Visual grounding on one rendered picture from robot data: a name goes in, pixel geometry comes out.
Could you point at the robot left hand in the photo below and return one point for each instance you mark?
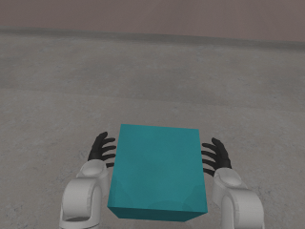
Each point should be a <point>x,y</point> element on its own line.
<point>97,150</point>

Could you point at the carton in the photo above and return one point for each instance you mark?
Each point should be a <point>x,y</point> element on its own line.
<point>158,174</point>

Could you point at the robot left forearm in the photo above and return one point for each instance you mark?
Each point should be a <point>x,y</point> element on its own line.
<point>82,198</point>

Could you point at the robot right forearm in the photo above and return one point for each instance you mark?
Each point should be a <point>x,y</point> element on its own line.
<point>241,208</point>

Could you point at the robot right hand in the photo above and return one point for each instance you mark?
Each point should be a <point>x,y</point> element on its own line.
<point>220,157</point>

